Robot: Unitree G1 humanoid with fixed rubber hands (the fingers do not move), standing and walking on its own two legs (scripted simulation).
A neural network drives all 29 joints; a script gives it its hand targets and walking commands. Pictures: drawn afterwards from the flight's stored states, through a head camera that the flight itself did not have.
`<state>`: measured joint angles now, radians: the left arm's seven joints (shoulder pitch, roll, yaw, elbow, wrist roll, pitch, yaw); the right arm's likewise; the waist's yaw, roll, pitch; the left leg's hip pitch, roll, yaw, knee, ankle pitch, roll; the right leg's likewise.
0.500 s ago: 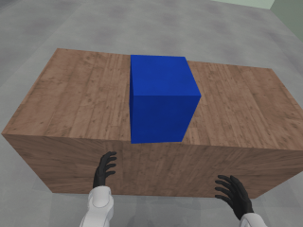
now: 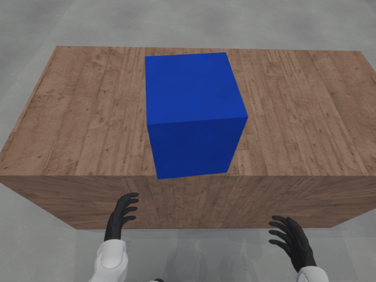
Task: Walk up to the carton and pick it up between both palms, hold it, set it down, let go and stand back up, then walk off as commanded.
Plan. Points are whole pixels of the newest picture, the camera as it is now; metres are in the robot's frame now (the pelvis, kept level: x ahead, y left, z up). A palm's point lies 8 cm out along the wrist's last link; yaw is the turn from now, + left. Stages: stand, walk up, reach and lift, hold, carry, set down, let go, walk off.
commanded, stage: set down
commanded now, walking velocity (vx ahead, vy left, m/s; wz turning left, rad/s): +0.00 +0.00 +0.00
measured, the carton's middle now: (189, 119) +0.50 +0.04 +0.00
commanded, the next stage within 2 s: let go in 0.64 s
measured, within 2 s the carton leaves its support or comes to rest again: neither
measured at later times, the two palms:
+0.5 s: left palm (108, 259) +0.17 +0.19 -0.06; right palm (306, 270) +0.16 -0.21 -0.05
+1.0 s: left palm (100, 261) +0.17 +0.22 -0.08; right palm (303, 257) +0.18 -0.21 -0.06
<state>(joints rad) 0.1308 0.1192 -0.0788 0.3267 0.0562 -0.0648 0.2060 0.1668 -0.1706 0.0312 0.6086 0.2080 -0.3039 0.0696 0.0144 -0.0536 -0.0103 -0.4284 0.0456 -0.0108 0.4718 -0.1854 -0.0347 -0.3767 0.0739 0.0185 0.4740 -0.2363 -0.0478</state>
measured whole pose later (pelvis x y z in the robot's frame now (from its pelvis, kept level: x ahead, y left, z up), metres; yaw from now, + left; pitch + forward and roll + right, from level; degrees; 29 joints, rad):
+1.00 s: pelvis +0.01 +0.00 +0.00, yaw +0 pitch +5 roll +0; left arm 0.26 0.24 -0.08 0.36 0.00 0.07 0.10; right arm 0.18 -0.17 0.05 0.61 0.20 -0.20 0.03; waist 0.01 -0.09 0.00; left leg -0.35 0.04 -0.01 0.47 -0.21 -0.04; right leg -0.30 0.07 0.02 0.47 -0.26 -0.05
